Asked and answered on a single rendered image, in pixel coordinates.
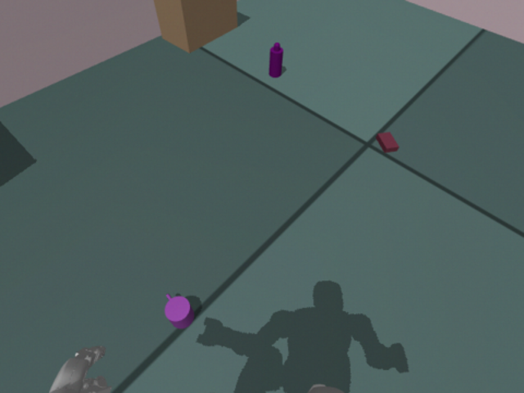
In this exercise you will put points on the left robot hand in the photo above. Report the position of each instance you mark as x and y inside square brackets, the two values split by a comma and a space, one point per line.
[73, 373]

